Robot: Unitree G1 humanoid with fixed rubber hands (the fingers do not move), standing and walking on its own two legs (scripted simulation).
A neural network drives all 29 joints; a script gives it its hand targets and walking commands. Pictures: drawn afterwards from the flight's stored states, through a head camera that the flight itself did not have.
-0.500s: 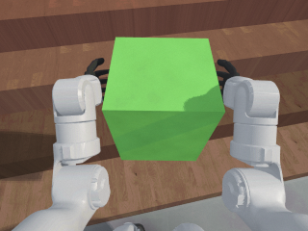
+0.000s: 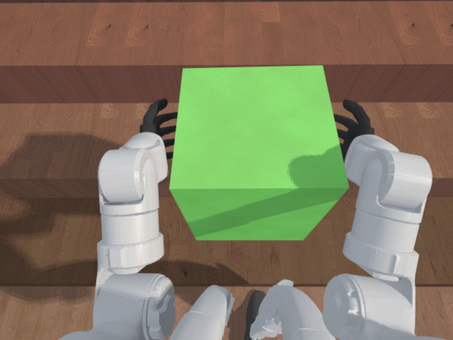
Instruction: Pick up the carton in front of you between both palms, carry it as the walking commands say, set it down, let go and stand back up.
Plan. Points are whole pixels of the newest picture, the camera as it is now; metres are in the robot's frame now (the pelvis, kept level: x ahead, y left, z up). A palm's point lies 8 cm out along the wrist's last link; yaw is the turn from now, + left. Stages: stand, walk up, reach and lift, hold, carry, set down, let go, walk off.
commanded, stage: carry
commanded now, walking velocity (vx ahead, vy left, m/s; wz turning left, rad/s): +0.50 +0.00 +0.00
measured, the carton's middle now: (250, 165) +0.39 +0.05 +0.01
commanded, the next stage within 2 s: none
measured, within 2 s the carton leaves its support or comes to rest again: neither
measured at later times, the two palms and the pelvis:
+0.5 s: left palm out of the picture +0.72 +0.11 +0.36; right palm out of the picture +0.66 -0.19 +0.35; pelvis +0.32 +0.03 +0.20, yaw +0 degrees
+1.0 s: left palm out of the picture +0.98 +0.12 +0.49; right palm out of the picture +1.03 -0.18 +0.50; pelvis +0.62 -0.09 +0.37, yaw +0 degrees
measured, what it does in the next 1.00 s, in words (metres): climbs: left foot 0.18 m higher, then right foot 0.17 m higher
